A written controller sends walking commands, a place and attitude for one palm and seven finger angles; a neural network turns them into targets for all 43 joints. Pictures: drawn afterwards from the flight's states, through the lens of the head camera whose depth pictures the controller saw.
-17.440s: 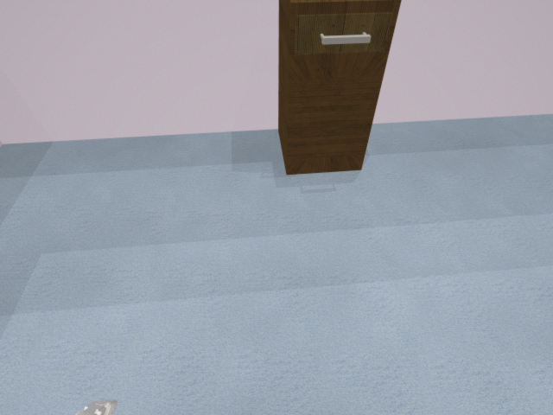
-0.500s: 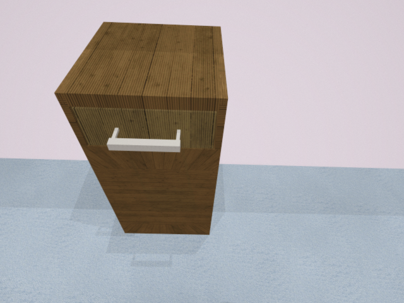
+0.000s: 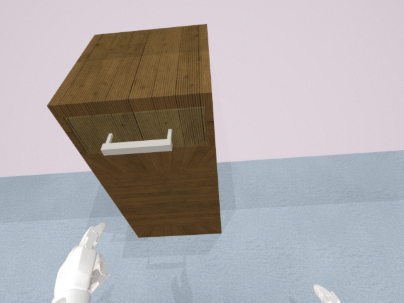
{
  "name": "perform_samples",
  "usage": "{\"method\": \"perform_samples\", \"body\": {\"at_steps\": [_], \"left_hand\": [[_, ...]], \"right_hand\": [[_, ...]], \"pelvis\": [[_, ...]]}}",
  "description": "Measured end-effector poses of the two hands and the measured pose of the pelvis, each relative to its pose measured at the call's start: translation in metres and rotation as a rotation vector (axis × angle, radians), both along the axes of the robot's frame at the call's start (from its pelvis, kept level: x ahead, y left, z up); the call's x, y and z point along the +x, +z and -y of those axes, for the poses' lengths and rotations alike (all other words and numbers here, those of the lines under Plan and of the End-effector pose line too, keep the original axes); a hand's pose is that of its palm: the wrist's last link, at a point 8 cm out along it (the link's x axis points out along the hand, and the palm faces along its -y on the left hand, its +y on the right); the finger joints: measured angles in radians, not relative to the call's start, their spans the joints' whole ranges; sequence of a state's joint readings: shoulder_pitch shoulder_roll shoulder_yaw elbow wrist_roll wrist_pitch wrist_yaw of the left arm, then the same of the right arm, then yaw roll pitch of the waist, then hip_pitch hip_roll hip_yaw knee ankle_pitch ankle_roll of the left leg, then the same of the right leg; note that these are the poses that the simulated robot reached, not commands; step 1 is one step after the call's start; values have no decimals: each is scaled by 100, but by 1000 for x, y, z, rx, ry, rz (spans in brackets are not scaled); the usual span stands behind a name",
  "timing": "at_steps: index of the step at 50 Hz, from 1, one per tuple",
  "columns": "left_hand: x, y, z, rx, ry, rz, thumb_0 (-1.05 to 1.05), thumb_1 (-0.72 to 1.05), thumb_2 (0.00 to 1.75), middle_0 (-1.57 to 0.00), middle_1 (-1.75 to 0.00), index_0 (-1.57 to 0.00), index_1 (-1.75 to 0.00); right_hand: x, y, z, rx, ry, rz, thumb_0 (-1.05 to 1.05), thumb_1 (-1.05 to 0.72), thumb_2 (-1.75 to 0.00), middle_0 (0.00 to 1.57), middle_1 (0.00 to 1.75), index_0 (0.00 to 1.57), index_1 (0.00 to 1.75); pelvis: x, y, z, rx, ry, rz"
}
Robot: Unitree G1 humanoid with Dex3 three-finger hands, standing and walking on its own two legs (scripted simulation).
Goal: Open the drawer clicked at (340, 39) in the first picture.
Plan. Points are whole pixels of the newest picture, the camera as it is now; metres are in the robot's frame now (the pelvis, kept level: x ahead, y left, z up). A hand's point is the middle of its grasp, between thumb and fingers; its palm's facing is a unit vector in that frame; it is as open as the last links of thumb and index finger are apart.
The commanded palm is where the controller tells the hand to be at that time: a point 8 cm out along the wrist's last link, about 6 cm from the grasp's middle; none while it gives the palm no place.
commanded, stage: raise the hand with hooked fingers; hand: left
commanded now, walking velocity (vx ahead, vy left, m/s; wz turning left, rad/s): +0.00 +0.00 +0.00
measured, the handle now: (138, 141) +0.54 +0.22 -0.01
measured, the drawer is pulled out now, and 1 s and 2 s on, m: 0.00 0.00 0.00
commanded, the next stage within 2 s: move the hooked fingers above the handle in 1.70 s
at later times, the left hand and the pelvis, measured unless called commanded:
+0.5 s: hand (103, 251) +0.22 +0.21 +0.01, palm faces +0.16 -0.04 -0.99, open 10.2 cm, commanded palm +0.18 +0.21 +0.05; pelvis -0.03 -0.05 -0.03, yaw +1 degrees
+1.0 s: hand (96, 202) +0.30 +0.23 +0.07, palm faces +0.15 -0.11 -0.98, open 13.1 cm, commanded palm +0.27 +0.22 +0.12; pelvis +0.00 +0.01 +0.00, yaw -5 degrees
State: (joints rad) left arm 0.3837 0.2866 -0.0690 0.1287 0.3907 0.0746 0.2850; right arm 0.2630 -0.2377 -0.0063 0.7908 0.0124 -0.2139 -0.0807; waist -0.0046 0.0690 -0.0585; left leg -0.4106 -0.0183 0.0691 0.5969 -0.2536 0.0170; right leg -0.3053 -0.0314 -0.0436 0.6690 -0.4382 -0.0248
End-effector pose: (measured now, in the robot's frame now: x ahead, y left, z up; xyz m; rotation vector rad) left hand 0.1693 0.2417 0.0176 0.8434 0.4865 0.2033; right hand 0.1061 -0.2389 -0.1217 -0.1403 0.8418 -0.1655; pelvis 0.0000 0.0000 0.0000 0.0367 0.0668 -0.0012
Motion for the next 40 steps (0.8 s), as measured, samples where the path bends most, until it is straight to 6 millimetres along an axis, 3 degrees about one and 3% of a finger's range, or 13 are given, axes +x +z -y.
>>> {"method": "perform_samples", "body": {"at_steps": [2, 5, 9, 12, 15, 18, 23, 28, 34, 40], "left_hand": [[23, 22, 12, 199, -111, 108, 3, 83, 85, -20, -37, -21, -37], [31, 24, 34, 389, -231, 167, 2, 77, 83, -20, -41, -21, -40], [-1, -7, 59, 469, -329, 115, 1, 67, 79, -21, -46, -22, -46], [-35, -23, 61, 528, -335, 69, 0, 59, 76, -23, -51, -23, -50], [-51, -19, 50, 606, -303, 96, 0, 51, 73, -24, -55, -25, -55], [-42, 1, 37, 665, -255, 194, 0, 43, 70, -26, -60, -26, -59], [3, 39, 33, 703, -203, 299, 0, 31, 65, -26, -67, -27, -67], [41, 52, 43, 640, -222, 188, 0, 20, 60, -27, -75, -27, -74], [55, 52, 54, 577, -370, 112, 0, 7, 54, -28, -84, -28, -83], [66, 73, 49, 614, -404, 293, 0, -7, 48, -29, -93, -30, -92]], "right_hand": [[21, 3, 7, -1, 25, 65, 1, -91, -89, 20, 30, 20, 30], [48, 11, 18, 4, 48, 109, 1, -90, -89, 20, 30, 20, 30], [74, 20, 30, -22, 117, 114, 1, -90, -89, 20, 30, 20, 30], [91, 23, 35, -62, 171, 111, 1, -90, -89, 20, 30, 20, 30], [105, 19, 34, -84, 206, 120, 1, -90, -89, 20, 30, 20, 30], [113, 12, 26, -69, 217, 142, 1, -90, -90, 20, 30, 19, 30], [104, 2, 10, 10, 201, 137, 1, -90, -89, 20, 30, 20, 30], [75, 2, 6, 68, 143, 50, 1, -90, -89, 20, 30, 20, 30], [45, 6, 30, 20, 40, -11, 1, -90, -89, 21, 30, 20, 30], [35, 6, 49, -58, -13, -49, 2, -90, -89, 20, 30, 20, 30]], "pelvis": [[-6, -5, 4, -1, -9, -35], [-14, -13, 13, 10, -39, -81], [-20, -23, 26, 24, -48, -112], [-23, -29, 35, 21, -31, -116], [-26, -37, 41, 11, -8, -109], [-29, -43, 45, -3, 12, -94], [-28, -41, 48, -6, 22, -74], [-19, -23, 46, 15, -26, -59], [-7, -11, 37, 18, -95, -50], [-1, -11, 21, 3, -89, -56]]}}
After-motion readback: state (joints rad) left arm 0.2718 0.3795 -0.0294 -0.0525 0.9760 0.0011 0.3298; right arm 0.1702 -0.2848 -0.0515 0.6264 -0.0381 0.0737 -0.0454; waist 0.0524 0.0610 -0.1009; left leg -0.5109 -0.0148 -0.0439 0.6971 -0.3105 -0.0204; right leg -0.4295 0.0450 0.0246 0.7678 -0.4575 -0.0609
